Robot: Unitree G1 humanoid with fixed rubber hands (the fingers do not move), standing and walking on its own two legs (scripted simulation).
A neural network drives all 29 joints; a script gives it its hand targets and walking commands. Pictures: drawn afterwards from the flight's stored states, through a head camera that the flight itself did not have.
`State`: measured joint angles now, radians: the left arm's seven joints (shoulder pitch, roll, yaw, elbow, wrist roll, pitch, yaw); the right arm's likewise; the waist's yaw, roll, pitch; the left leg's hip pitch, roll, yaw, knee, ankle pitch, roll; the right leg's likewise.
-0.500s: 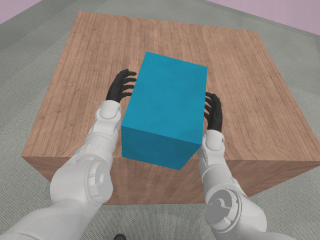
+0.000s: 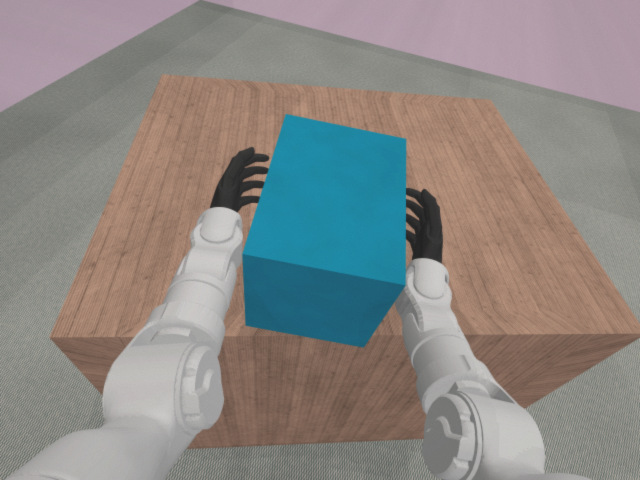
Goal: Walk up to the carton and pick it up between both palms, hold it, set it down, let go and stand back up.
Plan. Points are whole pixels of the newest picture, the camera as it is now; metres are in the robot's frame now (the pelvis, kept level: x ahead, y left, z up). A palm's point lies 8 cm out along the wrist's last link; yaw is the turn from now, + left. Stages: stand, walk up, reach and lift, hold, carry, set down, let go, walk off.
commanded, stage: reach and lift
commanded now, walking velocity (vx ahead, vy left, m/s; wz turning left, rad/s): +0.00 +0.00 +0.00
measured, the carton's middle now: (325, 232) +0.43 +0.02 +0.06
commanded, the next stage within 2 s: none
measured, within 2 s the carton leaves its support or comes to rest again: neither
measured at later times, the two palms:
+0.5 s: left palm (216, 199) +0.38 +0.15 +0.15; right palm (439, 240) +0.36 -0.11 +0.14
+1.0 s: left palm (214, 204) +0.35 +0.15 +0.18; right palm (453, 236) +0.35 -0.12 +0.16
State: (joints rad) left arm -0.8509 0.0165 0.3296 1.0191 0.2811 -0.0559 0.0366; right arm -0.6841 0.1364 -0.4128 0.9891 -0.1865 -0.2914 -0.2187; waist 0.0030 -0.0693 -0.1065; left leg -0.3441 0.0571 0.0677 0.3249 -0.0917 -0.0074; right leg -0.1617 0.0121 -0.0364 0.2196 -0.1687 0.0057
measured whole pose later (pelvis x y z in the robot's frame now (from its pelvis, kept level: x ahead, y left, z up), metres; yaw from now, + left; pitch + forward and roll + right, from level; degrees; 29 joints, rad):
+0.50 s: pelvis -0.02 -0.01 +0.00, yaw +1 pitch -5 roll -1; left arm -0.80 -0.01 0.33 0.70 0.32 0.31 0.02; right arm -0.73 0.11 -0.28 0.87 -0.04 -0.01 -0.21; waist -0.03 -0.10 0.00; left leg -0.15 0.05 0.06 0.31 -0.08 -0.01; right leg 0.02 0.00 -0.05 0.26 -0.20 0.00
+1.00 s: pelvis -0.03 -0.01 +0.00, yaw +2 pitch -7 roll -1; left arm -0.71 -0.06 0.28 0.35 0.33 0.59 0.07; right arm -0.71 0.02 -0.08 0.71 0.16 0.18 -0.21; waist -0.06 -0.08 0.03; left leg -0.13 0.05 0.04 0.34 -0.09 -0.01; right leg 0.03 0.00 -0.06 0.30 -0.21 0.00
